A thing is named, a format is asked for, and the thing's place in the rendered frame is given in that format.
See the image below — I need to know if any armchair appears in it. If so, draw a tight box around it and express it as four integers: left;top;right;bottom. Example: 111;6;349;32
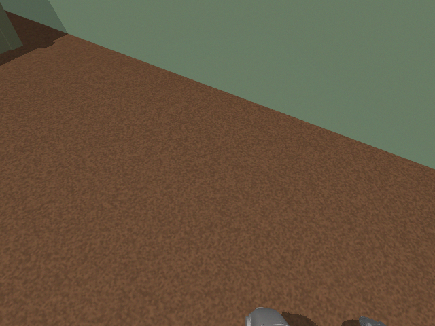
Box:
0;3;23;54

